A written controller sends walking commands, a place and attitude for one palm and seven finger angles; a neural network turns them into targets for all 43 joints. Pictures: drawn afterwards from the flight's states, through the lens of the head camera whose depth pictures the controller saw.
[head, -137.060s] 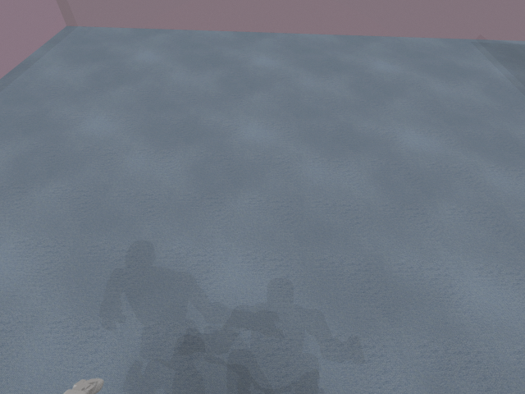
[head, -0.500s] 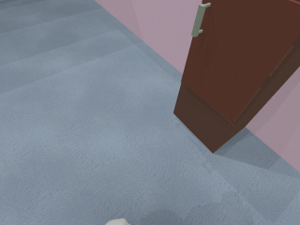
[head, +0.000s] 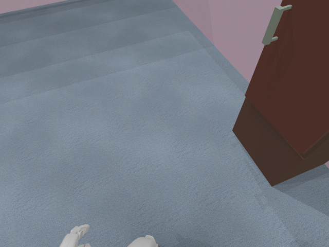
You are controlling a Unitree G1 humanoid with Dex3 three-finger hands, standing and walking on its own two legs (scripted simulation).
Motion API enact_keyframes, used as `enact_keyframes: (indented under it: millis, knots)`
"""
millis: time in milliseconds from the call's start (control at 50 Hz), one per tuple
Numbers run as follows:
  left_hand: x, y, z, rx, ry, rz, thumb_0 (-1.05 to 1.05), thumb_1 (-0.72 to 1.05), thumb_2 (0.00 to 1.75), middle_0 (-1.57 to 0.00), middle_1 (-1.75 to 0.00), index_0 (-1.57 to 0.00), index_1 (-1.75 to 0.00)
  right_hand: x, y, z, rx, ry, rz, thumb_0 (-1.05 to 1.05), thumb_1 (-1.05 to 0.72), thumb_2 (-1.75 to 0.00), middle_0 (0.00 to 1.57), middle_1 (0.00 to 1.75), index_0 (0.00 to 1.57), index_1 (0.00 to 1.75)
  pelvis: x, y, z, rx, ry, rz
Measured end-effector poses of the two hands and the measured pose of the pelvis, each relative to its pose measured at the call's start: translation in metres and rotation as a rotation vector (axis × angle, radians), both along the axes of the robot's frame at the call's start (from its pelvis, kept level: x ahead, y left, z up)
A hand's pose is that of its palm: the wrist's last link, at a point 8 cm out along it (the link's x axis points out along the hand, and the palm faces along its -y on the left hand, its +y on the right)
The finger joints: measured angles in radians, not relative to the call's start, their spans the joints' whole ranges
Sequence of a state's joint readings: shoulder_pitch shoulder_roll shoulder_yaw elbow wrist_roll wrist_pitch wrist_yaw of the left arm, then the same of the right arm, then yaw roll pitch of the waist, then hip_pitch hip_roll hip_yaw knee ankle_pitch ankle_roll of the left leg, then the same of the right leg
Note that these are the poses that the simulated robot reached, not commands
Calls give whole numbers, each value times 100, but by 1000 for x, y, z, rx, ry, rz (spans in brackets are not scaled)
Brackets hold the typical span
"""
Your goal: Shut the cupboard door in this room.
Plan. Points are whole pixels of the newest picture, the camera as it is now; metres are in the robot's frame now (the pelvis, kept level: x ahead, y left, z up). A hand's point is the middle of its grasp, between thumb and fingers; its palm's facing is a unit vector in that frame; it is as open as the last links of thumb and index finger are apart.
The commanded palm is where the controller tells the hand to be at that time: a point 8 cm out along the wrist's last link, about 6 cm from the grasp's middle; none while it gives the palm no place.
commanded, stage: walk to a spot facing it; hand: left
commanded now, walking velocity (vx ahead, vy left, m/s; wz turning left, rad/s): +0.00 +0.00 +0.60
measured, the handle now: (276, 25) +0.83 -0.39 +0.07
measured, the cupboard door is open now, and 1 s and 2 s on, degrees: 3 3 3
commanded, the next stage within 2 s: turn to face it in 1.28 s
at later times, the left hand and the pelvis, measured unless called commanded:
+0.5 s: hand out of the picture -0.10 +0.20 -0.18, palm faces +0.41 -0.88 -0.24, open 7.4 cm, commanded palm none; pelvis +0.04 +0.04 -0.01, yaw +20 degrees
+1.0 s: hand (70, 188) +0.30 +0.32 -0.14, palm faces +0.45 -0.86 -0.24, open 7.4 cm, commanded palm none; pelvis +0.25 +0.09 -0.01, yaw +31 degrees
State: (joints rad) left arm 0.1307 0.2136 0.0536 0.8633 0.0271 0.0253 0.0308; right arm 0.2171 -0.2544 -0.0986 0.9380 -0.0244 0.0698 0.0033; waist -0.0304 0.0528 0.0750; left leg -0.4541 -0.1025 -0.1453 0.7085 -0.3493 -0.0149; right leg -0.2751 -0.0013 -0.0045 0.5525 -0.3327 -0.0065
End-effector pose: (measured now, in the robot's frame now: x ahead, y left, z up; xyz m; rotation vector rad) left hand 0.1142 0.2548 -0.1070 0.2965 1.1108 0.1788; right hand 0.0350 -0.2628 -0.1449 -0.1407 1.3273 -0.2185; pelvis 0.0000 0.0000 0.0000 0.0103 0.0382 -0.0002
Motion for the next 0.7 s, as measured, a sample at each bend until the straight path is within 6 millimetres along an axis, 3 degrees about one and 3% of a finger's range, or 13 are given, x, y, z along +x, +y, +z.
enact_keyframes:
  millis: [140,260,340,440,500,540,580,700]
  knots:
    - [-57,-18,2,-11,81,121,1,91,90,-21,-30,-20,-30,38,-13,5,21,-25,105,0,-91,-90,20,30,19,30,2,-16,8,28,-27,102]
    - [-108,-27,-5,-64,118,272,1,91,90,-21,-30,-20,-30,83,5,9,33,-16,255,0,-91,-90,20,30,19,30,11,-16,9,33,-28,208]
    - [-153,-27,-12,-98,183,387,1,91,90,-21,-30,-20,-30,133,36,15,38,-60,374,0,-91,-90,20,30,19,30,19,-6,8,29,-22,273]
    - [-211,-20,-25,-147,312,517,1,91,90,-21,-30,-20,-30,207,97,27,38,-186,524,1,-91,-90,20,30,19,30,35,19,1,24,-18,331]
    - [-230,-8,-37,-174,390,555,1,91,90,-21,-30,-20,-30,243,131,29,32,-300,581,0,-91,-90,20,30,19,30,45,39,-11,14,-26,350]
    - [-223,5,-37,-173,404,564,1,91,90,-21,-30,-20,-30,250,143,33,27,-324,591,0,-91,-90,20,30,19,30,53,48,-10,13,-34,359]
    - [-200,21,-35,-165,361,568,1,91,90,-20,-30,-20,-30,248,148,35,18,-303,591,0,-91,-90,20,30,20,30,63,55,-4,9,-37,376]
    - [-93,67,-20,-132,119,532,1,91,90,-20,-30,-19,-30,221,146,28,16,-123,555,0,-91,-90,20,30,20,30,100,73,9,7,-47,425]
